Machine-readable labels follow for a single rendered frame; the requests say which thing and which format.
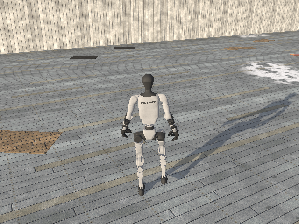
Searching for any left robot forearm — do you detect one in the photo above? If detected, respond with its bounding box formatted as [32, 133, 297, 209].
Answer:
[122, 113, 130, 130]

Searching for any robot right hand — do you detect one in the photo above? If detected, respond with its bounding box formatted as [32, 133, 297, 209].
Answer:
[168, 130, 179, 141]

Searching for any robot right thigh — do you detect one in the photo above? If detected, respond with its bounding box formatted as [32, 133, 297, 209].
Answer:
[156, 129, 165, 154]

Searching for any robot right upper arm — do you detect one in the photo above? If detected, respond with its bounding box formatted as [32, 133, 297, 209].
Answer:
[158, 94, 172, 120]

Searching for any robot left hand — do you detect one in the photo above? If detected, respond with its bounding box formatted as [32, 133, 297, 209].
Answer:
[121, 129, 132, 138]

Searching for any robot left upper arm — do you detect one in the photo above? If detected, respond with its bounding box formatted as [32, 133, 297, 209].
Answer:
[126, 94, 139, 120]

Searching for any right robot forearm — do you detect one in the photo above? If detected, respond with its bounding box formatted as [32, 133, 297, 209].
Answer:
[167, 113, 178, 132]

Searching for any robot left shin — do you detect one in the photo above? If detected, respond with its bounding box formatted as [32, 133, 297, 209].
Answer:
[136, 158, 143, 189]

